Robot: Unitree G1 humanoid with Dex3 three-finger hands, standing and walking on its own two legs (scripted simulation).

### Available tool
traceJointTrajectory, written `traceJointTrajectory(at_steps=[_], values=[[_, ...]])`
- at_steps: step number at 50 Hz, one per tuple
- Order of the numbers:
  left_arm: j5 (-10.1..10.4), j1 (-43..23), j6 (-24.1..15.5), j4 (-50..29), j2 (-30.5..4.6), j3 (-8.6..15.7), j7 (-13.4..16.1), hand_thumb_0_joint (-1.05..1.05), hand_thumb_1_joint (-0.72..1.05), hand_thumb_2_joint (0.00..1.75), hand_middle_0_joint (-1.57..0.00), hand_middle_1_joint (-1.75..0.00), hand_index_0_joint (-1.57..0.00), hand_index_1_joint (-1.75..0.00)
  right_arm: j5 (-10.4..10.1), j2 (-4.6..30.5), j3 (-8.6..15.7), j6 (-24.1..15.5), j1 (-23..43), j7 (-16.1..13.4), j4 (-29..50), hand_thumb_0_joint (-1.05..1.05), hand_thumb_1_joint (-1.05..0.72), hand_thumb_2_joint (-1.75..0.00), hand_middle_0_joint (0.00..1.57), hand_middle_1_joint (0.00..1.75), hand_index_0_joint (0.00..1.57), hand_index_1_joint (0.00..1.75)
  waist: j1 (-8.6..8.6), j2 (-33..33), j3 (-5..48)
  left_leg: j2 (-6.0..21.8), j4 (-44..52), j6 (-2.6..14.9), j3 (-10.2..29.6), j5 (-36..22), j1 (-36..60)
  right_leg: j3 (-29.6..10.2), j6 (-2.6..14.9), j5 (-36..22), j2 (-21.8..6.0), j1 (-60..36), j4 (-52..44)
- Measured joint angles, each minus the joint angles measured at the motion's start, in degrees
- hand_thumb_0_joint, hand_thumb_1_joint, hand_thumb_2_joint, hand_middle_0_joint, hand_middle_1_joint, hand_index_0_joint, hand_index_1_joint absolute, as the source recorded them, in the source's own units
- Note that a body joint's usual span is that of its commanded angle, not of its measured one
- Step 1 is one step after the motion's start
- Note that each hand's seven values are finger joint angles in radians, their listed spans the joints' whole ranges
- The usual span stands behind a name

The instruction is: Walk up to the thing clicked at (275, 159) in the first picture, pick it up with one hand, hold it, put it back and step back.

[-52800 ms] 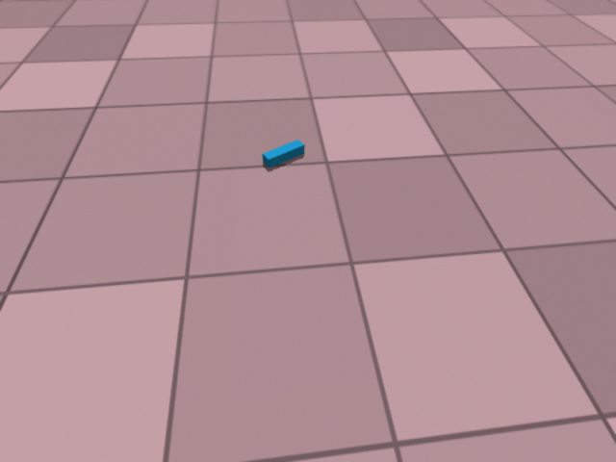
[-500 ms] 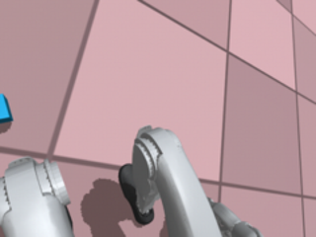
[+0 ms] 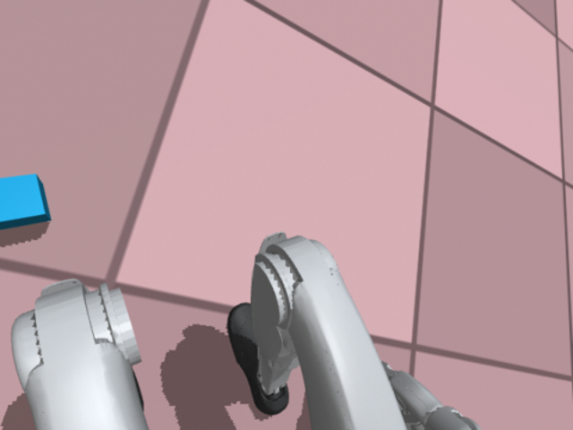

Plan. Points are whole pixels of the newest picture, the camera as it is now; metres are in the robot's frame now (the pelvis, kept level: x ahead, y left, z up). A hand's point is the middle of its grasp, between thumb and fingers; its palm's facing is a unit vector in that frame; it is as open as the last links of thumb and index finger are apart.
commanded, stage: withdraw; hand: left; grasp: from above
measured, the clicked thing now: out of the picture +0.42 +0.34 -0.27
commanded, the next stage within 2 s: home in 0.72 s
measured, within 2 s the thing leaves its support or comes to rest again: neither
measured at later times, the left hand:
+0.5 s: hand out of the picture +0.39 +0.33 -0.12, palm faces -0.52 -0.16 -0.84, open 14.0 cm
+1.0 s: hand out of the picture +0.41 +0.35 -0.09, palm faces -0.45 -0.17 -0.88, open 13.1 cm
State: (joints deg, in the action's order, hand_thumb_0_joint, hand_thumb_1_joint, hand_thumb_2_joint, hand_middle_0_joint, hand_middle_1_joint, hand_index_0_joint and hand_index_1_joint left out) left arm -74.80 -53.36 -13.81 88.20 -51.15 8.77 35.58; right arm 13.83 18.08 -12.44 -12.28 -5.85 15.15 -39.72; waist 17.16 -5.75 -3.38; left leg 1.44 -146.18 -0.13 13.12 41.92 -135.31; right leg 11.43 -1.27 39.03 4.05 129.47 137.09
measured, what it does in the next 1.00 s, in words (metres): rises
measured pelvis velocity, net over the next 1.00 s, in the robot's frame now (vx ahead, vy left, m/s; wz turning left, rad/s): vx -0.01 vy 0.00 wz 0.11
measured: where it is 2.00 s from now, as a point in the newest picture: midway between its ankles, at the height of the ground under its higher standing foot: (201, 408)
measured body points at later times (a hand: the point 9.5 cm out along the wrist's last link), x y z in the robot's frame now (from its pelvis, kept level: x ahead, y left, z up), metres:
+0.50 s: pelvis -0.02 -0.01 +0.05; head +0.20 +0.09 +0.43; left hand +0.41 +0.34 -0.07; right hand +0.08 -0.28 -0.04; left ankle +0.06 +0.12 -0.27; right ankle +0.10 -0.11 -0.27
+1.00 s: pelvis -0.01 +0.00 +0.05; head +0.22 +0.08 +0.44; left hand +0.43 +0.35 -0.04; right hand +0.07 -0.24 -0.07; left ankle +0.06 +0.12 -0.27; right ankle +0.10 -0.11 -0.27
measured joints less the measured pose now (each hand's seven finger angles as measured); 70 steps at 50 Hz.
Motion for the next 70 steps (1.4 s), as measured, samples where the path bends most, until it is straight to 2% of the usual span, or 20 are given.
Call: traceJointTrajectory(at_steps=[3,6,9,13,17,20,24,29,32,35,39,42,46,50,53,57,62,67,70], values=[[2.24,1.97,2.74,-5.13,2.57,1.22,-0.41,0.0,-0.47,0.96,-0.09,-1.02,-0.1,-1.0,-1.23,-0.47,2.05,0.82,-1.1,0.71,-0.87,0.01,-0.9,-0.9,0.21,0.3,0.21,0.3,-1.37,1.9,2.74,-0.04,0.91,-0.11,-0.54,0.1,-0.11,-0.41,0.25,0.33,-0.2,0.32,-0.43],[5.19,2.56,6.45,-8.22,5.08,-0.85,-2.66,0.0,-0.48,0.96,-0.08,-1.02,-0.1,-0.99,-3.08,-0.92,4.28,2.08,-1.67,0.98,-1.98,0.01,-0.9,-0.9,0.21,0.3,0.21,0.3,-2.96,4.21,5.71,0.02,2.74,0.11,-1.82,-0.15,0.18,-1.43,0.36,0.54,-0.44,0.3,-1.46],[8.31,1.93,9.44,-9.25,6.8,-3.49,-7.48,0.0,-0.48,0.97,-0.08,-1.01,-0.09,-0.99,-4.89,-1.17,6.22,3.78,-1.5,0.62,-2.45,0.01,-0.9,-0.9,0.21,0.3,0.21,0.3,-4.45,6.27,7.57,0.26,5.22,0.63,-3.36,-0.68,1.36,-2.72,0.19,0.37,-0.52,-0.51,-3.17],[12.06,0.29,10.98,-9.55,8.14,-7.69,-16.27,0.0,-0.49,0.98,-0.08,-1.01,-0.09,-1.0,-6.86,-1.07,7.68,5.79,-1.26,-0.58,-1.75,0.01,-0.9,-0.9,0.21,0.3,0.2,0.3,-5.58,7.64,7.67,0.36,8.85,1.1,-5.21,-1.74,4.28,-4.31,0.04,-0.15,-0.73,-2.99,-5.77],[12.99,-0.27,8.77,-10.88,9.23,-10.0,-23.92,0.0,-0.5,0.99,-0.08,-1.02,-0.08,-1.01,-8.26,-0.36,7.79,7.6,-1.98,-2.87,-0.47,0.01,-0.91,-0.9,0.21,0.3,0.2,0.3,-6.09,7.64,6.86,0.02,11.76,0.98,-5.86,-2.98,6.55,-4.84,0.31,-0.86,-1.16,-5.19,-8.07],[11.98,0.1,5.3,-11.71,9.63,-9.78,-25.99,0.0,-0.5,1.0,-0.08,-1.02,-0.09,-1.01,-8.54,0.29,7.36,8.81,-2.82,-4.77,0.21,0.0,-0.91,-0.9,0.21,0.3,0.2,0.3,-6.05,6.67,6.22,-0.25,12.93,0.71,-5.78,-3.8,7.27,-4.76,0.59,-1.42,-1.42,-5.93,-9.02],[8.38,1.1,0.07,-11.03,9.0,-7.88,-23.89,0.0,-0.5,1.0,-0.08,-1.02,-0.09,-1.01,-8.05,1.11,6.5,10.13,-3.42,-6.52,0.19,0.0,-0.9,-0.9,0.21,0.3,0.2,0.3,-5.39,4.82,5.72,-0.54,12.5,0.35,-5.2,-4.48,6.59,-4.22,0.87,-2.01,-1.6,-5.43,-8.67],[2.07,0.39,-3.97,-6.61,6.61,-5.85,-17.37,0.0,-0.5,1.0,-0.09,-1.02,-0.09,-1.01,-6.51,1.32,5.77,11.0,-3.0,-7.59,-0.76,0.01,-0.9,-0.9,0.21,0.3,0.2,0.3,-3.94,2.85,4.97,-1.02,9.56,0.19,-4.62,-5.05,4.06,-3.67,0.9,-2.32,-1.89,-3.37,-5.95],[-0.4,-0.41,-4.08,-5.29,5.12,-4.53,-13.39,0.0,-0.49,0.99,-0.09,-1.02,-0.09,-1.01,-5.47,0.51,5.84,10.59,-2.53,-7.95,-1.23,0.01,-0.9,-0.9,0.21,0.3,0.2,0.3,-3.16,2.22,4.19,-1.23,7.87,0.32,-4.57,-5.39,2.51,-3.62,0.73,-2.47,-2.01,-2.11,-4.36],[-1.12,-0.59,-2.24,-6.77,4.79,-3.7,-10.55,0.0,-0.49,0.99,-0.09,-1.01,-0.1,-1.0,-4.85,-0.83,6.32,9.78,-2.62,-7.85,-1.67,0.01,-0.9,-0.9,0.21,0.3,0.2,0.3,-2.79,2.24,4.26,-1.29,7.02,0.57,-4.95,-5.53,1.23,-3.95,0.52,-2.41,-2.08,-0.93,-3.42],[0.79,-1.95,1.78,-7.79,6.17,-4.16,-9.06,0.0,-0.49,0.98,-0.09,-1.01,-0.1,-0.99,-4.94,-2.71,6.94,8.74,-3.08,-7.3,-2.74,0.01,-0.9,-0.9,0.21,0.3,0.2,0.3,-3.02,3.6,6.23,-1.21,7.38,0.93,-5.73,-5.1,0.32,-4.63,0.34,-1.82,-2.12,0.08,-3.47],[3.05,-3.17,4.94,-6.41,7.19,-5.58,-10.31,0.0,-0.48,0.98,-0.09,-1.0,-0.1,-0.98,-5.56,-3.8,7.1,8.56,-3.05,-7.04,-3.08,0.01,-0.9,-0.9,0.21,0.3,0.21,0.3,-3.33,5.34,7.62,-0.93,8.62,1.23,-6.16,-4.46,0.78,-5.04,0.08,-1.34,-1.94,-0.17,-4.65],[6.6,-2.78,7.4,-6.3,8.88,-6.44,-14.82,0.0,-0.43,0.96,-0.12,-0.95,-0.13,-0.94,-6.77,-4.32,7.08,8.72,-3.41,-6.76,-2.4,0.01,-0.9,-0.9,0.21,0.3,0.21,0.3,-4.07,7.36,8.19,-0.56,10.81,1.47,-6.65,-3.64,2.68,-5.52,-0.1,-0.81,-1.69,-1.69,-6.74],[10.85,0.83,7.19,-11.32,11.05,-5.47,-20.28,0.0,-0.29,0.94,-0.18,-0.82,-0.17,-0.82,-8.04,-4.02,7.59,9.36,-4.6,-6.46,-1.42,0.0,-0.9,-0.9,0.21,0.3,0.21,0.3,-5.32,8.27,8.26,-0.55,12.86,1.28,-6.93,-3.03,5.16,-5.8,0.06,-0.18,-1.76,-3.86,-8.48],[14.6,6.44,6.32,-19.93,13.57,-3.8,-23.42,0.0,-0.13,0.9,-0.2,-0.7,-0.19,-0.7,-9.11,-3.54,8.95,10.29,-5.89,-6.48,-0.81,0.01,-0.9,-0.9,0.21,0.3,0.21,0.3,-6.91,8.57,9.15,-0.79,14.51,0.99,-7.06,-2.77,6.95,-5.91,0.34,0.3,-2.03,-5.58,-9.82],[21.26,16.9,6.69,-35.3,17.36,-3.1,-25.4,0.0,0.12,0.84,-0.21,-0.53,-0.2,-0.53,-10.84,-2.81,11.47,11.91,-6.66,-7.18,-0.11,0.01,-0.9,-0.9,0.21,0.3,0.21,0.3,-9.55,8.75,11.48,-1.02,17.94,0.8,-7.44,-2.64,10.44,-6.26,0.55,0.68,-2.33,-8.96,-12.87],[30.98,26.04,10.93,-46.31,20.42,-4.51,-27.66,0.0,0.47,0.84,-0.2,-0.39,-0.2,-0.39,-12.66,-2.41,13.72,12.59,-4.46,-9.27,1.04,0.01,-0.9,-0.9,0.21,0.3,0.2,0.3,-12.26,8.07,13.48,-0.84,24.85,0.84,-7.97,-3.48,17.34,-6.79,0.59,-0.32,-2.26,-15.53,-19.59],[40.86,34.53,16.19,-54.56,22.95,-6.97,-30.71,0.0,0.71,0.87,-0.21,-0.34,-0.21,-0.33,-14.14,-2.16,14.24,11.72,-1.68,-11.7,2.86,0.01,-0.91,-0.9,0.21,0.3,0.2,0.3,-13.73,7.36,14.77,-0.78,32.6,0.83,-8.32,-4.45,26.39,-7.17,0.59,-1.42,-2.28,-24.47,-27.33],[45.79,39.53,18.59,-58.83,24.45,-8.17,-32.06,0.0,0.79,0.88,-0.21,-0.32,-0.21,-0.32,-14.95,-2.17,13.73,10.53,-0.31,-13.22,3.92,0.01,-0.91,-0.9,0.21,0.3,0.2,0.3,-14.08,6.95,15.29,-0.81,37.15,0.77,-8.42,-5.03,32.04,-7.29,0.61,-2.04,-2.35,-30.13,-31.91]])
